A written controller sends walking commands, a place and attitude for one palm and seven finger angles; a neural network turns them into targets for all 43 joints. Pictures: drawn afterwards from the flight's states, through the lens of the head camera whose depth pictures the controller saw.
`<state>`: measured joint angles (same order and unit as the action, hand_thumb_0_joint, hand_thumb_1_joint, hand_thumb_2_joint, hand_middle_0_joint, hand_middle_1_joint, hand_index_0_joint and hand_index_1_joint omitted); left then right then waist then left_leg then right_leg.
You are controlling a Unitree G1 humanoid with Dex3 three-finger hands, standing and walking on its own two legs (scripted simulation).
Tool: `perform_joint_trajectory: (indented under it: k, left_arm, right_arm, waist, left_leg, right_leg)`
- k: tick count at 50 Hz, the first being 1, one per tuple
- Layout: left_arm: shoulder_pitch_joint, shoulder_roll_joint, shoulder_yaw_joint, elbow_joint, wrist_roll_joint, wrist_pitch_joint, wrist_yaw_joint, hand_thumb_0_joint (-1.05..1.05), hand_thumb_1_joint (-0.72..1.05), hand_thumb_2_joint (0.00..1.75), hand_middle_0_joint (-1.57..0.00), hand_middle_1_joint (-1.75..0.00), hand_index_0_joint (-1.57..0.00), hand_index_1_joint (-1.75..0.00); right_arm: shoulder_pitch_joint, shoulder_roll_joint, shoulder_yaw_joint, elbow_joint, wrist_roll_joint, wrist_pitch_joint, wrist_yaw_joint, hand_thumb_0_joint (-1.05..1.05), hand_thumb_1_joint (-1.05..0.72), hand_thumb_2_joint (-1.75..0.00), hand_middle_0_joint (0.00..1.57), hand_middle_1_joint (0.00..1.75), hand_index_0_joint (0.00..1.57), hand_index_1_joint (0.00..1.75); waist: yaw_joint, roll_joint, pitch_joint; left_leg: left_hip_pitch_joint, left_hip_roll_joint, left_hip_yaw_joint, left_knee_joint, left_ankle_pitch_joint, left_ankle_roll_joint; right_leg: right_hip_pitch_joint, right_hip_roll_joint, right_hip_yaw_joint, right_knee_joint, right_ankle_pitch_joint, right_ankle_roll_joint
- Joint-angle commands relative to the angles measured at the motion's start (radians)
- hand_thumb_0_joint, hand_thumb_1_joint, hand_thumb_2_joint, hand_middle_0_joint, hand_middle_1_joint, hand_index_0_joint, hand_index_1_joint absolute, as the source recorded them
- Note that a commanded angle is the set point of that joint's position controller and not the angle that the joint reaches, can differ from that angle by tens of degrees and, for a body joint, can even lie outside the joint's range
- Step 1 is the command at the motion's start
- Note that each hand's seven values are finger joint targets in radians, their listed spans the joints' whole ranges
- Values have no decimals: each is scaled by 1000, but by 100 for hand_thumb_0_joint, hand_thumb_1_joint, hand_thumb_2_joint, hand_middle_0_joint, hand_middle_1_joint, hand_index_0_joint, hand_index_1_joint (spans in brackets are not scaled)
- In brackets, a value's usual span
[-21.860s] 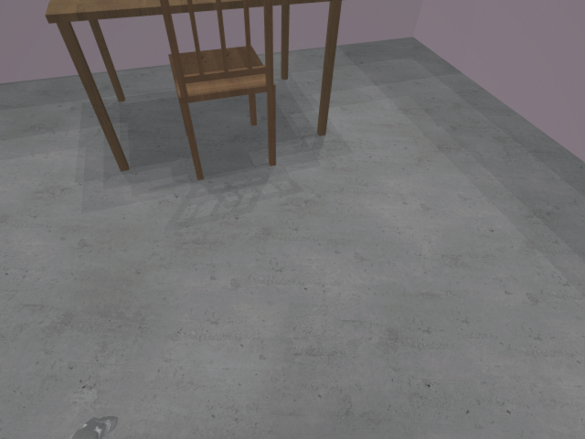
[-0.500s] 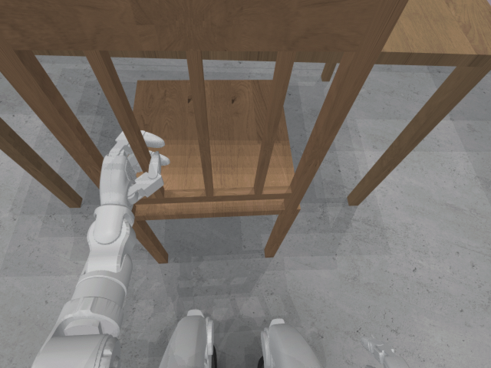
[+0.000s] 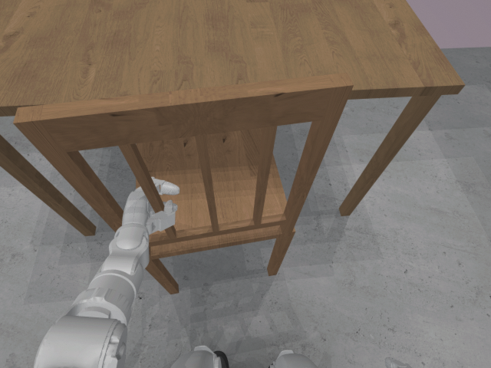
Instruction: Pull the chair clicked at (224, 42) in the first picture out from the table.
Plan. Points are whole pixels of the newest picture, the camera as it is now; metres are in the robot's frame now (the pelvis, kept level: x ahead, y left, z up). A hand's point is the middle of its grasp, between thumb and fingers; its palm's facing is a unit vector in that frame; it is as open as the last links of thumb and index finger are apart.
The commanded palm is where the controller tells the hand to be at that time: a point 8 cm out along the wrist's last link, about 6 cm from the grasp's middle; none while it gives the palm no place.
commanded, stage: step backward, pulling the chair out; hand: left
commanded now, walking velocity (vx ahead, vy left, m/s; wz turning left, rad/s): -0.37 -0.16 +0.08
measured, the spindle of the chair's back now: (209, 191) +0.42 +0.06 -0.03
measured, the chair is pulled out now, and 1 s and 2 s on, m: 0.07 0.24 0.39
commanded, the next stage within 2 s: none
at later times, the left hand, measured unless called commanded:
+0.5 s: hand (182, 269) +0.28 +0.10 -0.05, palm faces +0.02 -0.99 -0.16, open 5.0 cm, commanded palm +0.29 +0.16 -0.05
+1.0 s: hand (176, 315) +0.21 +0.11 -0.05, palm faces +0.11 -0.98 -0.19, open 5.0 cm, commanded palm +0.20 +0.16 -0.05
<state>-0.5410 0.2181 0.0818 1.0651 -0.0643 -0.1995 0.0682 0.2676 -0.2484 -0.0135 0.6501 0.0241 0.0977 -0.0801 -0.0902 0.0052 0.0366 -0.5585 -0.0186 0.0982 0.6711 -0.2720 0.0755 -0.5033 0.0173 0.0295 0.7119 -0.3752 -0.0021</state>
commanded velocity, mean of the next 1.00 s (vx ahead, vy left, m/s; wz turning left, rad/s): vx -0.38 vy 0.00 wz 0.07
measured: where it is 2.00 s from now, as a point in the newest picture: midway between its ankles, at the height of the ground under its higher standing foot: outside the picture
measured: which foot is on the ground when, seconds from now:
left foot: down 0.00-0.30, up 0.32-0.44, down 0.46-0.84, up 0.86-1.00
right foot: down 0.00-1.00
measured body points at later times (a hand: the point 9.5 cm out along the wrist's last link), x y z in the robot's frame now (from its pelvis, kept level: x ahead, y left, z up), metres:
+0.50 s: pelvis -0.07 -0.02 +0.01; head +0.01 -0.03 +0.45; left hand +0.28 +0.16 -0.04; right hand +0.02 -0.32 -0.11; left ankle -0.06 +0.09 -0.72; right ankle -0.01 -0.12 -0.72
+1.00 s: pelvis -0.15 -0.04 +0.01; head -0.06 -0.06 +0.45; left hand +0.20 +0.16 -0.04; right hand -0.07 -0.30 -0.14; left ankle -0.20 +0.11 -0.67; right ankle -0.02 -0.13 -0.72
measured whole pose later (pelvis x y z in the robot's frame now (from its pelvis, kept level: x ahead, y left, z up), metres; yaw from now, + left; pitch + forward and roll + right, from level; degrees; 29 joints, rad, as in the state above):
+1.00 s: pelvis -0.15 -0.04 +0.01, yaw +4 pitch +3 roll +3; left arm -0.54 0.16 0.09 1.10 -0.05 -0.23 0.11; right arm 0.22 -0.26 -0.01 0.80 0.04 -0.06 -0.08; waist -0.07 -0.01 0.15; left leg -0.47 -0.03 -0.04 0.97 -0.52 -0.03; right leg -0.54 -0.04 -0.03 0.55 -0.08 -0.04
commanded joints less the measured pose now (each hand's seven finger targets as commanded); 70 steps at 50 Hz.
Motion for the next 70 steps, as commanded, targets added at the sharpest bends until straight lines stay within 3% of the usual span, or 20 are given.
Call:
perform_joint_trajectory:
  k: [1, 6, 9, 15, 18, 23, 28, 31, 36, 39, 40, 42, 46, 54, 57, 59, 61, 63, 66, 70]
  left_arm:
    - [-237, 162, 16, -237, 48, -87, 9, 0, 90, 90, -50, -145, -50, -145]
    - [-231, 183, 33, -246, 50, -94, 10, 0, 90, 90, -50, -145, -50, -145]
    - [-269, 208, 23, -236, 44, -94, 23, 0, 90, 90, -50, -145, -50, -145]
    - [-311, 232, 2, -159, 45, -88, 56, 0, 90, 90, -50, -145, -50, -145]
    - [-289, 218, -7, -160, 44, -86, 61, 0, 90, 90, -50, -145, -50, -145]
    - [-276, 167, -41, -157, 29, -97, 50, 0, 90, 90, -50, -145, -50, -145]
    - [-328, 105, -81, -222, 38, -104, 31, 0, 90, 90, -50, -145, -50, -145]
    - [-330, 101, -69, -230, 47, -99, 31, 0, 90, 90, -50, -145, -50, -145]
    - [-339, 138, -28, -203, 55, -102, 30, 0, 90, 90, -50, -145, -50, -145]
    - [-334, 177, -2, -181, 51, -97, 31, 0, 90, 90, -50, -145, -50, -145]
    - [-337, 190, -4, -178, 53, -101, 35, 0, 90, 90, -50, -145, -50, -145]
    - [-267, 252, 41, -128, 54, -98, 56, 0, 90, 90, -50, -145, -50, -145]
    - [-322, 199, 27, -153, 59, -91, 54, 0, 90, 90, -50, -145, -50, -145]
    - [-268, 127, -24, -158, 39, -75, 38, 0, 90, 90, -50, -145, -50, -145]
    - [-293, 79, -51, -192, 47, -82, 22, 0, 90, 90, -50, -145, -50, -145]
    - [-402, 65, -81, -337, 56, -96, 9, 0, 90, 90, -50, -145, -50, -145]
    - [-375, 62, -67, -308, 61, -93, 11, 0, 90, 90, -50, -145, -50, -145]
    - [-358, 70, -60, -283, 52, -76, 10, 0, 90, 90, -50, -145, -50, -145]
    - [-352, 118, -32, -228, 52, -77, 9, 0, 90, 90, -50, -145, -50, -145]
    - [-349, 100, -46, -180, 59, -83, 12, 0, 90, 90, -50, -145, -50, -145]
  right_arm:
    - [44, -136, -45, -57, -9, -53, 1, 0, -90, -90, 20, 30, 20, 30]
    - [48, -146, -58, -49, 9, -72, -9, 0, -90, -90, 20, 30, 20, 30]
    - [50, -139, -59, -32, 25, -86, -17, 0, -90, -90, 20, 30, 20, 30]
    - [-15, -152, -44, 7, 40, -119, -20, 0, -90, -90, 20, 30, 20, 30]
    - [-5, -163, -44, 40, 39, -137, -27, 0, -90, -90, 20, 30, 20, 30]
    - [16, -173, -43, 54, 41, -162, -44, 0, -90, -90, 20, 30, 20, 30]
    - [5, -147, -41, 22, 16, -151, -41, 0, -90, -90, 20, 30, 20, 30]
    - [-4, -133, -43, 5, 0, -146, -29, 0, -90, -90, 20, 30, 20, 30]
    - [-1, -131, -47, 18, 1, -157, -28, 0, -90, -90, 20, 30, 20, 30]
    - [-39, -126, -46, 10, 13, -165, -35, 0, -90, -90, 20, 30, 20, 30]
    - [-42, -122, -44, 5, 17, -172, -34, 0, -90, -90, 20, 30, 20, 30]
    - [-8, -133, -63, 33, 25, -185, -29, 0, -90, -90, 20, 30, 20, 30]
    - [-27, -107, -32, 55, 14, -200, -8, 0, -90, -90, 20, 30, 20, 30]
    - [74, -144, -31, 78, 23, -209, -29, 0, -90, -90, 20, 30, 20, 30]
    - [64, -184, -61, 27, 20, -186, -39, 0, -90, -90, 20, 30, 20, 30]
    - [17, -142, -57, -20, 7, -172, -29, 0, -90, -90, 20, 30, 20, 30]
    - [24, -142, -66, -22, 9, -157, -20, 0, -90, -90, 20, 30, 20, 30]
    - [72, -150, -76, -9, 15, -144, -18, 0, -90, -90, 20, 30, 20, 30]
    - [85, -135, -72, 22, 27, -149, -22, 0, -90, -90, 20, 30, 20, 30]
    - [86, -132, -42, 50, 14, -173, -32, 0, -90, -90, 20, 30, 20, 30]
  waist:
    - [30, 176, -424]
    - [24, 38, -460]
    - [14, -20, -464]
    - [42, 4, -312]
    - [33, -17, -337]
    - [31, -40, -322]
    - [37, 187, -430]
    - [40, 199, -375]
    - [29, 105, -341]
    - [49, 56, -273]
    - [53, -11, -236]
    - [71, -207, -275]
    - [59, -109, -373]
    - [36, -135, -370]
    - [43, 99, -356]
    - [37, 254, -359]
    - [43, 197, -325]
    - [32, 26, -357]
    - [29, -216, -397]
    - [28, -40, -341]
  left_leg:
    - [494, 290, -326, -132, 728, 22]
    - [368, 232, -230, -87, 519, -8]
    - [314, 159, -144, -44, 310, -52]
    - [189, 51, -139, 74, -117, -87]
    - [211, 48, -167, 52, -74, -86]
    - [303, 106, -202, -183, 230, -55]
    - [436, 236, -312, -196, 598, -2]
    - [421, 289, -342, -215, 569, 23]
    - [303, 278, -300, -153, 498, 16]
    - [43, 201, -234, -130, 45, -26]
    - [-2, 130, -201, -57, -190, -53]
    - [160, -9, -139, 325, -257, -114]
    - [112, 27, -200, 411, -244, -119]
    - [299, 51, -76, -262, -98, -93]
    - [303, 242, -242, -296, 235, -19]
    - [274, 255, -170, -226, 410, -34]
    - [230, 251, -156, -139, 470, -66]
    - [212, 205, -139, -30, 364, -90]
    - [215, 69, -113, 92, -234, -123]
    - [283, 123, -107, -235, -155, -65]
  right_leg:
    - [34, -25, 10, -33, 48, -7]
    - [205, -52, 26, -172, 394, -9]
    - [249, -141, 99, -223, 583, -16]
    - [209, -297, 232, -385, 319, -28]
    - [255, -310, 197, -360, 420, -61]
    - [245, -156, 49, -268, 389, 12]
    - [169, -60, 12, -62, 246, 12]
    - [118, -43, 18, 1, 14, -1]
    - [259, -50, 22, -81, 206, 2]
    - [326, -140, 108, -126, 187, -40]
    - [253, -211, 205, -224, 7, -80]
    - [81, -387, 422, -524, -230, -155]
    - [273, -362, 248, -371, 153, -147]
    - [319, -260, 93, -304, 247, -32]
    - [279, -86, -32, -70, 351, 31]
    - [320, -107, -35, 22, 425, 21]
    - [348, -111, -13, -8, 506, -9]
    - [399, -168, 60, -75, 679, -52]
    - [342, -321, 198, -279, 559, -113]
    - [194, -191, 36, -242, 136, 3]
